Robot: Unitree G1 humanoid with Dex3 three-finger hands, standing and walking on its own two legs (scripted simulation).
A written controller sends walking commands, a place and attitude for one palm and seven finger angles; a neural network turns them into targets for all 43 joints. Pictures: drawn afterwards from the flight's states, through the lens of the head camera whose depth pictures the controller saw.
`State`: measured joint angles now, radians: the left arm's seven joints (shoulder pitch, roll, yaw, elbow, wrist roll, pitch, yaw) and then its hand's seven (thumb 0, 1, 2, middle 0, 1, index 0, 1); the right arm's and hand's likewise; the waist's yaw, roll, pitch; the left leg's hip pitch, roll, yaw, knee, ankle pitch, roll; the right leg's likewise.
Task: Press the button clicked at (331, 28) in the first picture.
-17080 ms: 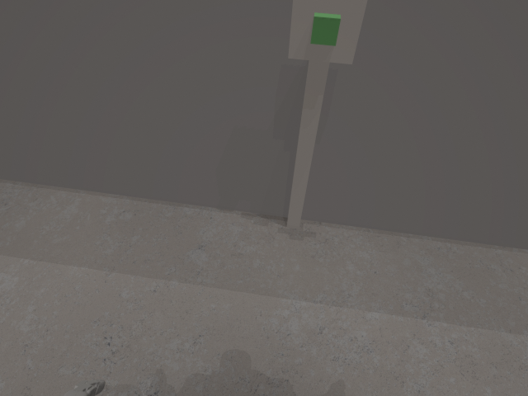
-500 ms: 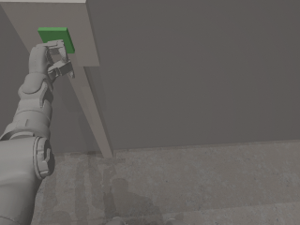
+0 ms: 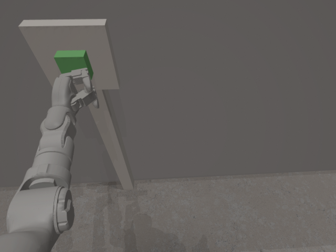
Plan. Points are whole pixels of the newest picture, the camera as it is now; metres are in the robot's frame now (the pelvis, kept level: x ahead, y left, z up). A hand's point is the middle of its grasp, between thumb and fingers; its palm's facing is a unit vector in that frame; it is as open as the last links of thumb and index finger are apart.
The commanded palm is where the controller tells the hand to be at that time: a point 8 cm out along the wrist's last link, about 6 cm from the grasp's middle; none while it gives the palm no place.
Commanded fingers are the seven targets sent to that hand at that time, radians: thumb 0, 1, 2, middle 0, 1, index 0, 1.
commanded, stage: pull the fist back off the button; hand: left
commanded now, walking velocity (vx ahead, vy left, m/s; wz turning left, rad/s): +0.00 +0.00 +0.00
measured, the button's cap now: (75, 64) +0.52 +0.22 +0.17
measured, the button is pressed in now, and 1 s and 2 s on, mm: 0 0 0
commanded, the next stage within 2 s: draw the hand back to the body in 0.46 s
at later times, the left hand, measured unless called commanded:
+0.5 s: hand (83, 116) +0.38 +0.18 +0.14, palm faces +0.07 -1.00 +0.00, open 3.1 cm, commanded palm +0.36 +0.24 +0.14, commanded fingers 0.00 0.90 0.90 -1.30 -1.50 -1.30 -1.50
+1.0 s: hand (65, 135) +0.32 +0.20 +0.16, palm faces +0.07 -1.00 -0.02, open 3.1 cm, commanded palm +0.28 +0.25 +0.16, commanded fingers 0.00 0.90 0.90 -1.30 -1.50 -1.30 -1.50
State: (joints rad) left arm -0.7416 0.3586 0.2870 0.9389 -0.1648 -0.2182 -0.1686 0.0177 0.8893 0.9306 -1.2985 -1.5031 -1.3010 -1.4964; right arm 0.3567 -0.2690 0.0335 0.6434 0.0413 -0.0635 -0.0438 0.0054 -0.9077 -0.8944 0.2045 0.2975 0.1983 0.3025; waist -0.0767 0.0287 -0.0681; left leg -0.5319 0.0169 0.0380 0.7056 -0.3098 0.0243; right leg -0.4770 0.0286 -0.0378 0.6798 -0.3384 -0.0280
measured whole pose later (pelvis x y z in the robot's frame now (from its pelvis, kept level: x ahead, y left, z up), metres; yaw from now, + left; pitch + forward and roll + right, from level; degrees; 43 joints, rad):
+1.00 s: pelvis +0.01 -0.01 +0.01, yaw +1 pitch +0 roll +0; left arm -0.11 0.29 0.26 0.13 -0.28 0.06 -0.21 0.02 0.90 0.90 -1.30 -1.50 -1.30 -1.50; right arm 0.24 -0.26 0.04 0.61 0.07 -0.09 -0.10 0.01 -0.91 -0.89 0.20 0.30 0.20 0.30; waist 0.02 0.05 -0.04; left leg -0.29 0.01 0.03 0.57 -0.27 0.01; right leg -0.24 0.03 -0.05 0.56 -0.32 -0.04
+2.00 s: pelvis +0.02 +0.01 +0.03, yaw +1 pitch -5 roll -1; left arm 0.52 0.31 0.27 -0.47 -0.06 -0.09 0.11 0.02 0.89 0.90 -1.30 -1.50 -1.31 -1.50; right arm 0.18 -0.22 0.03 0.62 -0.01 -0.07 -0.08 0.01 -0.91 -0.89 0.20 0.30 0.20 0.30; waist 0.07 0.06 0.02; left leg -0.11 -0.01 0.03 0.43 -0.23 0.03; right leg -0.04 0.02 -0.03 0.37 -0.25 -0.02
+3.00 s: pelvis -0.08 +0.02 +0.00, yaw +3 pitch +0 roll -2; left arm 0.59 0.37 0.39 -0.60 0.00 -0.25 0.15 0.02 0.88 0.90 -1.31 -1.50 -1.31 -1.50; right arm 0.23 -0.21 0.00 0.56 -0.01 -0.07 -0.07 0.01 -0.91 -0.89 0.21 0.30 0.20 0.30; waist 0.01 0.01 0.03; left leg -0.48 -0.02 0.03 0.68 -0.31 0.04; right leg -0.39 0.03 0.02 0.60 -0.21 0.00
